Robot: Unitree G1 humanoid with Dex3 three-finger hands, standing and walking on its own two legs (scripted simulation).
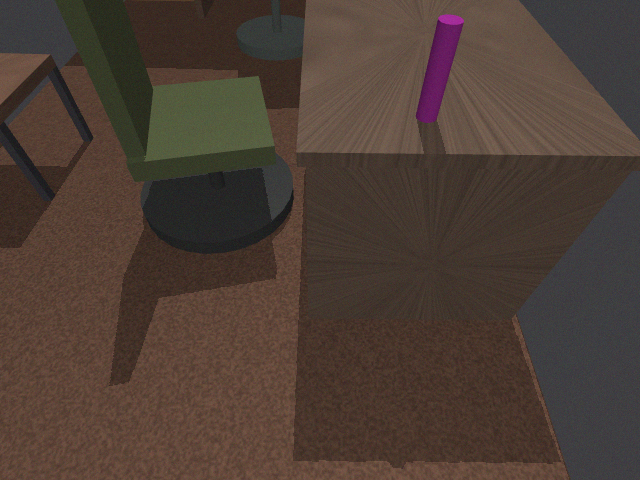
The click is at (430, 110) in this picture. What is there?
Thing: slim round
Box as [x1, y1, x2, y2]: [416, 14, 463, 122]
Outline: 455,15 447,14 438,17 416,112 416,117 424,122 431,122 436,119 463,22 462,18
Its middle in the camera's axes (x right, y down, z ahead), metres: +0.26 -0.36 +0.84
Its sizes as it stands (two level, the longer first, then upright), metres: 0.049 0.049 0.215
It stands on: a support 0.73 m high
